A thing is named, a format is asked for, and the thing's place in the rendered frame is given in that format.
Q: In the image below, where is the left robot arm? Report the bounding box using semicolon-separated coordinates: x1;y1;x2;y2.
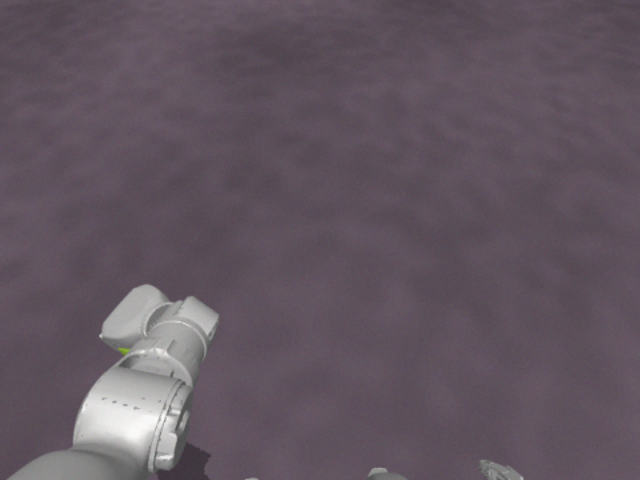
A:
7;296;220;480

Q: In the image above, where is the right robot hand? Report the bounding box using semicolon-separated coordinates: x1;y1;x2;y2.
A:
478;460;523;480

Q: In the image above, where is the left robot hand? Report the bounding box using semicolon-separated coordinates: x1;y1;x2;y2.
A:
99;284;170;354

